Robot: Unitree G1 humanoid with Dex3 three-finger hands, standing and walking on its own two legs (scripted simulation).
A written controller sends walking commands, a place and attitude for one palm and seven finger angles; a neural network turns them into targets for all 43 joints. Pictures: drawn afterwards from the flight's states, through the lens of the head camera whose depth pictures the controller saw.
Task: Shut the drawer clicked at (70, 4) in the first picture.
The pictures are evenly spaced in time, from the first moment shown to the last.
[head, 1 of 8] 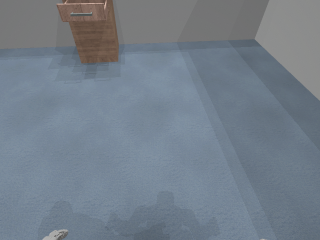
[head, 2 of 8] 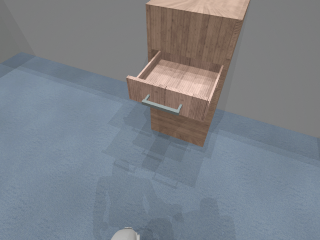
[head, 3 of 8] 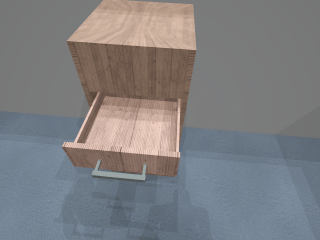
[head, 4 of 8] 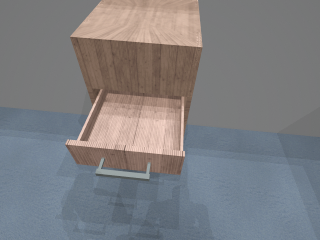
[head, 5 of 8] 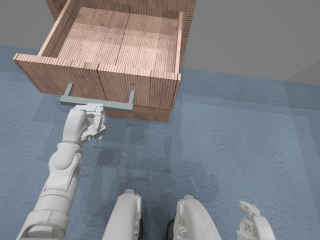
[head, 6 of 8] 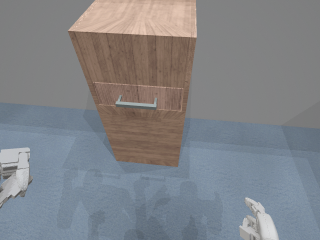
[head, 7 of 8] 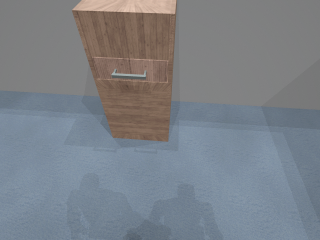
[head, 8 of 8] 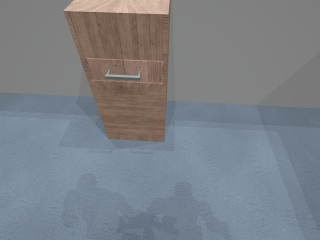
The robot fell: no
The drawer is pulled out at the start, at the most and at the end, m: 0.28 0.28 0.00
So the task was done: yes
